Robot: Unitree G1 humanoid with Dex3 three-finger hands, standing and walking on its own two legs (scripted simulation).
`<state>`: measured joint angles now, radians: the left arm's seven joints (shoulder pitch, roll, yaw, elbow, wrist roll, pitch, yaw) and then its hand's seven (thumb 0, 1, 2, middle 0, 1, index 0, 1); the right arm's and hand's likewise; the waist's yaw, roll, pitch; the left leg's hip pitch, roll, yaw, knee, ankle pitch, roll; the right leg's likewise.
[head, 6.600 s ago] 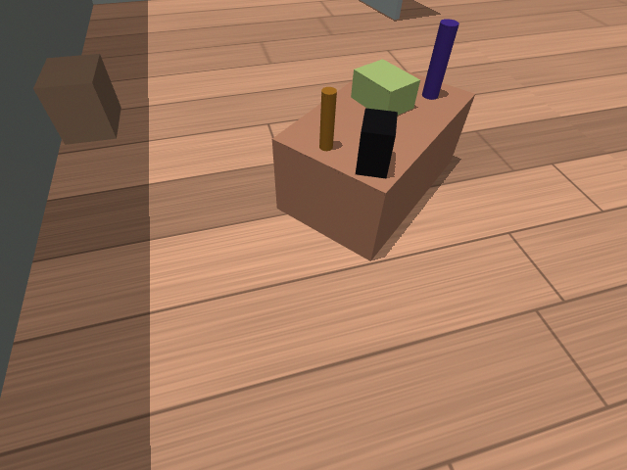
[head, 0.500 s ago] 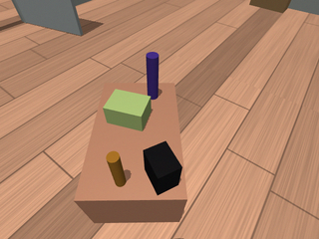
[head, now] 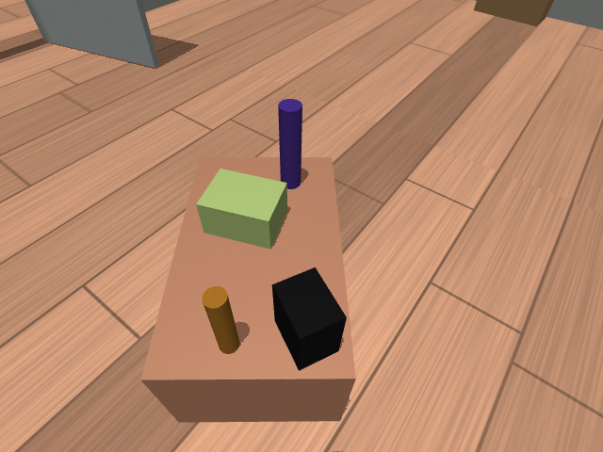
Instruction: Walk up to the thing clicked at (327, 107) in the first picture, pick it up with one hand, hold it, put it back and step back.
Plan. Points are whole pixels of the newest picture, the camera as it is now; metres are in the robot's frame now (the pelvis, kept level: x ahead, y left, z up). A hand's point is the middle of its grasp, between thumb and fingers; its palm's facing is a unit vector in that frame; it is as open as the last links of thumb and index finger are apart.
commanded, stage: stand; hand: left
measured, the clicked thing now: (222, 323) +0.43 +0.18 -0.29
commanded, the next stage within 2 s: go down in 0.36 s
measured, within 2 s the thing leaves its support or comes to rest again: neither
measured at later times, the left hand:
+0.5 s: hand out of the picture +0.07 +0.25 -0.16, palm faces +0.00 -0.94 -0.34, open 7.5 cm
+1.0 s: hand out of the picture +0.14 +0.27 -0.15, palm faces +0.05 -0.95 -0.31, open 16.3 cm
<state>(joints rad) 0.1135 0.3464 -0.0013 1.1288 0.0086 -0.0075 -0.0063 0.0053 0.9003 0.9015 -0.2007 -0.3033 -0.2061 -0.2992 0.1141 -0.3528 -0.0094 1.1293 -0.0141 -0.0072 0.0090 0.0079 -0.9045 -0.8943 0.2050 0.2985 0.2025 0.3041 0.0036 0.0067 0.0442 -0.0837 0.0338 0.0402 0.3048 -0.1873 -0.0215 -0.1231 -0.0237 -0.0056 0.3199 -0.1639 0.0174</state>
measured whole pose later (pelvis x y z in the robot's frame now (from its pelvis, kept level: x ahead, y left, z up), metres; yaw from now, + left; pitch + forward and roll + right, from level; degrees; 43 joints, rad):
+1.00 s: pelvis +0.00 +0.01 -0.02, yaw +1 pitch +6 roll -1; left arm 0.12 0.33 0.15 0.66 0.06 0.31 -0.07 0.00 -0.29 0.08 -0.07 -0.05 -0.08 -0.04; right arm 0.24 -0.25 -0.01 0.67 0.03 -0.10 -0.06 0.01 -0.90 -0.89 0.21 0.30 0.20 0.30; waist -0.02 0.01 -0.04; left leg -0.42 0.03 0.01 0.65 -0.35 -0.01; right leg -0.42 -0.04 -0.02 0.62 -0.30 0.03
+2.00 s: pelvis -0.01 +0.01 -0.07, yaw +3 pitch +11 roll -3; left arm 0.31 0.41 0.22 0.13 -0.02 0.54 -0.14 -0.01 -0.52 0.06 -0.08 -0.04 -0.07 -0.04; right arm 0.28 -0.24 0.02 0.59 0.02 -0.26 -0.20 0.02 -0.87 -0.89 0.21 0.30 0.20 0.30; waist -0.02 0.03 -0.15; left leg -0.72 0.04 -0.05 1.03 -0.50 -0.01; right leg -0.69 -0.03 -0.07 0.96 -0.45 0.02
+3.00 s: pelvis -0.02 +0.01 -0.07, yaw +1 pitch +14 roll -2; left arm -0.45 0.70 0.52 1.01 -0.05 -0.05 -0.49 -0.01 -0.50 0.02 -0.07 0.00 -0.06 -0.01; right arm 0.36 -0.29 0.03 0.71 -0.02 -0.21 -0.16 0.01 -0.88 -0.89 0.21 0.30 0.21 0.30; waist -0.06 -0.01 -0.09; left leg -0.77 0.05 -0.03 0.97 -0.45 -0.02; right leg -0.76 -0.02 -0.04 0.91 -0.39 0.02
